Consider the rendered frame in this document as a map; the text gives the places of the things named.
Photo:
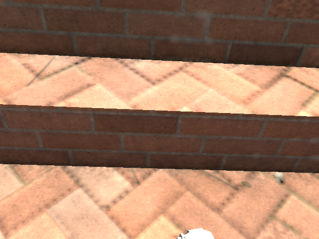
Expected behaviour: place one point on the right robot thigh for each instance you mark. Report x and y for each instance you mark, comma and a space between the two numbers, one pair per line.
197, 233

